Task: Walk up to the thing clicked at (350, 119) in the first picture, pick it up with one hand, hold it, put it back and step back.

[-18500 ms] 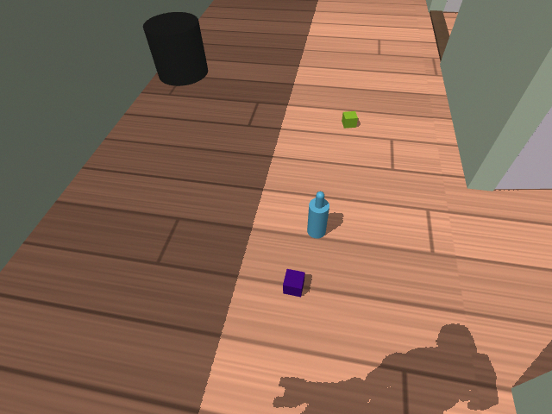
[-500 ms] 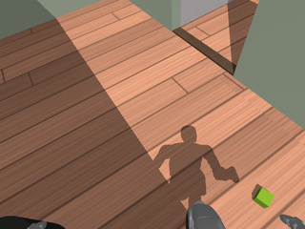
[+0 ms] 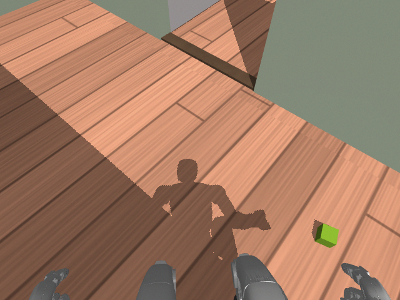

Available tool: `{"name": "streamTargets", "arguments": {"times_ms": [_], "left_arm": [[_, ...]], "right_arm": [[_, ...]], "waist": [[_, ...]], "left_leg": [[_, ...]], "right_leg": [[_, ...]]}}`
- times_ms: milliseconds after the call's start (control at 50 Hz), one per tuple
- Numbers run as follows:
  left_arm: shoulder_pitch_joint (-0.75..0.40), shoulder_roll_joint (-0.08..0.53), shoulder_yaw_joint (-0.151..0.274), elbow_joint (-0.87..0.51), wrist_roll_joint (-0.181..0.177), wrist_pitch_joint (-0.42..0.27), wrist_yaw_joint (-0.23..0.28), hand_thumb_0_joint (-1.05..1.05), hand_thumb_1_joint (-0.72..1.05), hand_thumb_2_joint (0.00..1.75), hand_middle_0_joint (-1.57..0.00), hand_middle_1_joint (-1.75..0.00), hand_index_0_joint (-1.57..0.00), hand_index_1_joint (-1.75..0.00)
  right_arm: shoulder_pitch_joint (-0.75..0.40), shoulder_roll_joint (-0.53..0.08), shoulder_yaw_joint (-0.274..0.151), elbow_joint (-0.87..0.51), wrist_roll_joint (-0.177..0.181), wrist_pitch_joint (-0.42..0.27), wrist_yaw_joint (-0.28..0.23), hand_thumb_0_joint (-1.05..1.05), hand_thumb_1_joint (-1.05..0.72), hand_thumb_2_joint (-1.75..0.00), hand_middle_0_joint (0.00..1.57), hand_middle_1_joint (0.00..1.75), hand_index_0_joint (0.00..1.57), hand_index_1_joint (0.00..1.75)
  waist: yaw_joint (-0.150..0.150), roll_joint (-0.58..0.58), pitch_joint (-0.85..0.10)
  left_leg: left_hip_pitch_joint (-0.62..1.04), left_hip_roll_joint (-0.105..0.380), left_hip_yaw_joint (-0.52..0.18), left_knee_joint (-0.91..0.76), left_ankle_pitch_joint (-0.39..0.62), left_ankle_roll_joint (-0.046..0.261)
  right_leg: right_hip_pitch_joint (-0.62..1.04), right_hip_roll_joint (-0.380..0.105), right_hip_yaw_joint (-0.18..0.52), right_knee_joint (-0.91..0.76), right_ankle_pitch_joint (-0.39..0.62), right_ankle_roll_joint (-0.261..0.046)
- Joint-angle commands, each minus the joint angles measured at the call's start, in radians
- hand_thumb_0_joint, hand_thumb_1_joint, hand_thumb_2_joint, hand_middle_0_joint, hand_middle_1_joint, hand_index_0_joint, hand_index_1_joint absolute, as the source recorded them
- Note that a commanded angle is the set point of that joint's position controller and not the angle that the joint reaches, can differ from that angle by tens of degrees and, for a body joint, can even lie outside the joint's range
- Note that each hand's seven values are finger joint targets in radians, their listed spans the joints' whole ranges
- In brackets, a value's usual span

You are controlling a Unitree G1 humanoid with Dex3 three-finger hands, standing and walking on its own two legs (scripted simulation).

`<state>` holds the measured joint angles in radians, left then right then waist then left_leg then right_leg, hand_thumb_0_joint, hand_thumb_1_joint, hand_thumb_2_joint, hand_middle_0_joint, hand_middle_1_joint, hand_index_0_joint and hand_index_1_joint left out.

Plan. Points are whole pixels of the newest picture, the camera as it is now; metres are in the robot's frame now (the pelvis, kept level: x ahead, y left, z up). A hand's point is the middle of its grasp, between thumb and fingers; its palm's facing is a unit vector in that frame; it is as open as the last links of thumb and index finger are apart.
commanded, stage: walk up
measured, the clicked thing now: (326, 235) +0.42 -0.55 -0.69
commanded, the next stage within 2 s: none
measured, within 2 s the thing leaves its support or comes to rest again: neither
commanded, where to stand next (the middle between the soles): +0.07 -0.05 m, yaw -31 degrees
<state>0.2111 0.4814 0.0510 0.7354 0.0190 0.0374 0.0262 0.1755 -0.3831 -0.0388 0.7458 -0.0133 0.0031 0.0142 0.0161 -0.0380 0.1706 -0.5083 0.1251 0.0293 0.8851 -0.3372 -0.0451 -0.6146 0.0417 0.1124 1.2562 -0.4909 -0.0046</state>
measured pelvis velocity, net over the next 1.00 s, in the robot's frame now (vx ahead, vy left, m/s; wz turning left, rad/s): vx -0.02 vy -0.05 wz -0.19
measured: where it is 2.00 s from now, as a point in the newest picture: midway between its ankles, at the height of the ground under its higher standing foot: outside the picture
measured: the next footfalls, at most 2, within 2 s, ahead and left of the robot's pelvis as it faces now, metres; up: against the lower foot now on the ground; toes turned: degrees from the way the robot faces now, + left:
right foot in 0.20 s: +0.00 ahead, -0.14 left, +0.00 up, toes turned -11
left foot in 0.46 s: +0.12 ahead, +0.08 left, +0.00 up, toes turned -15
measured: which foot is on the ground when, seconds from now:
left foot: down 0.00-0.22, up 0.24-0.44, down 0.46-0.78, up 0.80-1.00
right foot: up 0.00-0.18, down 0.20-0.48, up 0.50-0.72, down 0.74-1.00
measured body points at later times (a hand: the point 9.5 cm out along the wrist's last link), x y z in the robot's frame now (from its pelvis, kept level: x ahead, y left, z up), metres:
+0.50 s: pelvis -0.01 +0.00 +0.01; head +0.02 +0.00 +0.46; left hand +0.17 +0.30 -0.09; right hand -0.04 -0.34 -0.09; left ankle +0.08 +0.09 -0.69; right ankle -0.04 -0.13 -0.68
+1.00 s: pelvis -0.02 -0.05 +0.04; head +0.01 -0.05 +0.48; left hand +0.20 +0.21 -0.05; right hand -0.04 -0.38 -0.08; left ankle +0.05 +0.09 -0.65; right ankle -0.02 -0.15 -0.69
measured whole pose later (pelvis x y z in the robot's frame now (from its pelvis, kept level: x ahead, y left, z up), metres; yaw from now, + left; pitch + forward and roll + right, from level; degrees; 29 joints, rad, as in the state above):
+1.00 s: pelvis -0.02 -0.05 +0.04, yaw -11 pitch -3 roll +1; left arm 0.09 0.37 0.04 0.74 0.04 0.00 -0.03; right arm 0.30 -0.42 -0.05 0.86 -0.01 0.06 0.04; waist -0.01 -0.03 0.12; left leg -0.46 0.09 0.07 0.94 -0.38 -0.01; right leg -0.28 -0.12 -0.22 0.66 -0.33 -0.03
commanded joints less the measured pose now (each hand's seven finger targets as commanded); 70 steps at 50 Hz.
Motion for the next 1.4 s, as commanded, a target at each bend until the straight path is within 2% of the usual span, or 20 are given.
{"name": "streamTargets", "arguments": {"times_ms": [0,100,160,180,200,220,420,460,480,580,700,720,760,780,860,1040,1060,1120,1200,1380], "left_arm": [[0.115,0.155,0.083,-0.054,-0.005,-0.006,-0.056,0.00,0.90,0.90,-0.20,-0.30,-0.20,-0.30],[0.046,0.143,0.098,-0.077,0.006,-0.003,-0.082,0.00,0.90,0.90,-0.20,-0.30,-0.20,-0.30],[0.164,0.133,0.116,-0.014,0.012,-0.021,-0.075,0.00,0.90,0.90,-0.20,-0.30,-0.20,-0.30],[0.243,0.164,0.135,0.020,0.020,-0.031,-0.067,0.00,0.90,0.90,-0.20,-0.30,-0.20,-0.30],[0.260,0.292,0.164,-0.002,0.034,-0.041,-0.056,0.00,0.90,0.90,-0.20,-0.30,-0.20,-0.30],[0.159,0.343,0.154,-0.048,0.033,-0.036,-0.054,0.00,0.90,0.90,-0.20,-0.30,-0.20,-0.30],[0.014,0.155,0.064,-0.041,-0.019,-0.046,-0.023,0.00,0.90,0.90,-0.20,-0.30,-0.20,-0.30],[0.087,0.097,0.036,-0.025,-0.025,-0.044,-0.009,0.00,0.90,0.90,-0.20,-0.30,-0.20,-0.30],[0.096,0.186,0.055,0.007,-0.019,-0.045,0.002,0.00,0.90,0.90,-0.20,-0.30,-0.20,-0.30],[0.132,0.158,0.070,0.082,-0.015,-0.062,-0.033,0.00,0.90,0.90,-0.20,-0.30,-0.20,-0.30],[0.142,0.125,0.078,0.113,0.000,-0.086,-0.018,0.00,0.90,0.90,-0.20,-0.30,-0.20,-0.30],[-0.043,0.135,0.093,-0.016,0.027,-0.083,-0.027,0.00,0.90,0.90,-0.20,-0.30,-0.20,-0.30],[0.016,0.234,0.105,-0.024,0.026,-0.068,-0.025,0.00,0.90,0.90,-0.20,-0.30,-0.20,-0.30],[-0.009,0.219,0.096,-0.029,0.015,-0.063,-0.026,0.00,0.90,0.90,-0.20,-0.30,-0.20,-0.30],[-0.096,0.180,0.085,-0.036,0.015,-0.059,-0.017,0.00,0.90,0.90,-0.20,-0.30,-0.20,-0.30],[-0.177,0.174,0.088,-0.083,0.015,-0.033,-0.059,0.00,0.90,0.90,-0.20,-0.30,-0.20,-0.30],[-0.167,0.142,0.076,-0.082,0.011,-0.026,-0.061,0.00,0.90,0.90,-0.20,-0.30,-0.20,-0.30],[-0.275,0.130,0.063,-0.143,0.008,-0.036,-0.056,0.00,0.90,0.90,-0.20,-0.30,-0.20,-0.30],[-0.117,0.135,0.066,-0.044,-0.004,-0.042,-0.051,0.00,0.90,0.90,-0.20,-0.30,-0.20,-0.30],[0.008,0.106,0.081,-0.016,0.002,-0.069,-0.028,0.00,0.90,0.90,-0.20,-0.30,-0.20,-0.30]], "right_arm": [[0.011,-0.370,-0.127,-0.066,-0.011,-0.038,-0.051,0.00,-0.90,-0.90,0.20,0.30,0.20,0.30],[0.125,-0.400,-0.133,-0.048,-0.012,-0.050,-0.060,0.00,-0.90,-0.90,0.20,0.30,0.20,0.30],[0.069,-0.374,-0.117,-0.063,-0.005,-0.040,-0.050,0.00,-0.90,-0.90,0.20,0.30,0.20,0.30],[0.075,-0.315,-0.096,-0.061,-0.007,-0.034,-0.043,0.00,-0.90,-0.90,0.20,0.30,0.20,0.30],[0.050,-0.216,-0.062,-0.097,0.008,-0.035,-0.041,0.00,-0.90,-0.90,0.20,0.30,0.20,0.30],[-0.083,-0.273,-0.078,-0.118,0.018,-0.038,-0.072,0.00,-0.90,-0.90,0.20,0.30,0.20,0.30],[0.191,-0.267,-0.073,0.047,-0.009,-0.079,-0.037,0.00,-0.90,-0.90,0.20,0.30,0.20,0.30],[0.169,-0.395,-0.101,0.015,-0.022,-0.082,-0.039,0.00,-0.90,-0.90,0.20,0.30,0.20,0.30],[0.122,-0.423,-0.111,0.013,-0.009,-0.080,-0.029,0.00,-0.90,-0.90,0.20,0.30,0.20,0.30],[0.043,-0.334,-0.083,0.014,-0.016,-0.074,-0.018,0.00,-0.90,-0.90,0.20,0.30,0.20,0.30],[0.044,-0.261,-0.058,0.011,-0.016,-0.024,-0.002,0.00,-0.90,-0.90,0.20,0.30,0.20,0.30],[0.103,-0.214,-0.034,-0.009,-0.008,-0.001,0.000,0.00,-0.90,-0.90,0.20,0.30,0.20,0.30],[0.014,-0.209,-0.040,-0.041,0.005,0.007,-0.023,0.00,-0.90,-0.90,0.20,0.30,0.20,0.30],[0.004,-0.254,-0.067,-0.036,-0.002,0.018,-0.027,0.00,-0.90,-0.90,0.20,0.30,0.20,0.30],[0.123,-0.231,-0.072,0.018,0.003,0.026,0.001,0.00,-0.90,-0.90,0.20,0.30,0.20,0.30],[0.204,-0.202,-0.090,0.028,0.003,0.009,0.016,0.00,-0.90,-0.90,0.20,0.30,0.20,0.30],[0.237,-0.228,-0.099,0.034,-0.004,0.000,0.006,0.00,-0.90,-0.90,0.20,0.30,0.20,0.30],[0.256,-0.449,-0.146,-0.018,-0.019,-0.021,-0.017,0.00,-0.90,-0.90,0.20,0.30,0.20,0.30],[0.102,-0.316,-0.105,-0.086,-0.011,-0.025,-0.033,0.00,-0.90,-0.90,0.20,0.30,0.20,0.30],[0.060,-0.250,-0.091,-0.156,-0.026,0.007,-0.015,0.00,-0.90,-0.90,0.20,0.30,0.20,0.30]], "waist": [[-0.010,0.326,-0.213],[-0.047,0.276,-0.263],[0.024,0.216,-0.269],[0.071,0.098,-0.277],[0.096,-0.255,-0.221],[0.090,-0.238,-0.162],[-0.088,-0.009,-0.175],[-0.062,0.223,-0.168],[-0.053,0.167,-0.133],[-0.020,0.219,-0.088],[0.005,0.139,-0.169],[0.016,0.052,-0.120],[0.071,-0.253,-0.191],[0.061,-0.174,-0.179],[0.013,-0.153,-0.167],[-0.021,-0.101,-0.214],[-0.041,-0.009,-0.240],[-0.097,0.270,-0.138],[-0.015,0.216,-0.184],[0.048,0.137,-0.213]], "left_leg": [[0.157,0.215,-0.208,-0.406,0.024,0.250],[0.318,0.307,-0.184,-0.319,0.261,0.289],[0.158,0.231,-0.016,-0.178,0.170,0.207],[0.014,0.164,0.058,0.016,0.051,0.153],[-0.297,-0.033,0.122,0.244,-0.213,0.060],[-0.290,-0.028,0.029,0.235,-0.323,0.047],[0.332,-0.094,-0.027,-0.297,-0.008,0.100],[0.332,0.309,-0.609,-0.602,-0.274,0.209],[0.249,0.358,-0.673,-0.633,-0.353,0.260],[0.176,0.171,-0.232,-0.546,-0.205,0.219],[0.071,0.115,-0.036,-0.276,-0.051,0.171],[-0.162,0.021,-0.232,-0.278,0.244,0.136],[-0.161,-0.080,0.044,0.101,-0.248,0.052],[-0.106,-0.050,-0.028,0.225,-0.256,0.050],[-0.085,-0.023,-0.020,0.182,-0.069,0.051],[0.236,-0.124,0.141,-0.272,0.027,0.058],[0.323,-0.151,0.092,-0.355,-0.002,0.083],[0.363,0.277,-0.811,-0.621,-0.069,0.399],[0.249,0.076,-0.415,-0.489,-0.018,0.248],[-0.058,-0.072,-0.366,-0.261,0.049,0.148]], "right_leg": [[0.032,-0.079,-0.048,-0.052,0.023,0.005],[0.058,-0.080,-0.097,-0.295,-0.099,0.005],[0.317,-0.017,-0.185,-0.617,0.056,-0.029],[0.480,-0.020,-0.118,-0.713,0.086,-0.046],[0.546,-0.243,0.402,-0.858,0.023,-0.156],[0.377,-0.334,0.581,-0.892,0.031,-0.287],[0.066,-0.130,0.156,-0.507,0.344,-0.135],[-0.092,0.051,0.039,-0.190,-0.044,-0.021],[-0.036,0.018,0.093,-0.128,-0.081,-0.019],[0.089,-0.038,-0.043,-0.272,0.040,-0.012],[0.434,0.011,-0.146,-0.686,0.189,-0.017],[0.605,-0.031,-0.079,-0.735,0.173,-0.050],[0.497,-0.512,0.289,-0.866,0.433,-0.243],[0.433,-0.542,0.293,-0.888,0.430,-0.292],[0.468,-0.380,-0.006,-0.853,0.343,-0.179],[0.358,-0.383,-0.241,-0.674,0.270,-0.123],[0.304,-0.343,-0.266,-0.521,0.209,-0.084],[-0.128,-0.103,-0.084,-0.129,-0.160,0.013],[0.043,-0.118,-0.078,-0.217,0.013,-0.007],[0.457,-0.019,-0.071,-0.714,0.124,-0.051]]}}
